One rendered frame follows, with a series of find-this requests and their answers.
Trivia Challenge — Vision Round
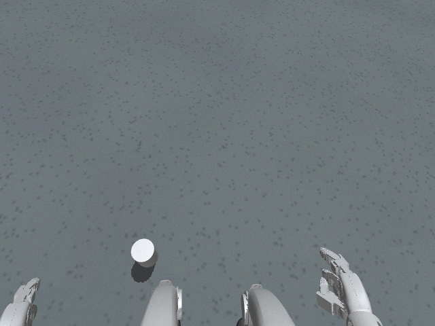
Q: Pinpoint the right robot hand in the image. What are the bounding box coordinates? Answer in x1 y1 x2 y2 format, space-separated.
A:
316 247 372 321

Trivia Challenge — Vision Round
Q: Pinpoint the right robot arm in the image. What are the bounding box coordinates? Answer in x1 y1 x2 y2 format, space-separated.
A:
346 311 383 326

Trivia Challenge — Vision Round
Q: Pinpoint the left robot hand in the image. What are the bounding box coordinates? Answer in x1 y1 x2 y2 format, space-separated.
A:
0 277 40 326

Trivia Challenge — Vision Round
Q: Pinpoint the can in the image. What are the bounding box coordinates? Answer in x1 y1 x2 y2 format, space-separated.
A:
131 239 158 268

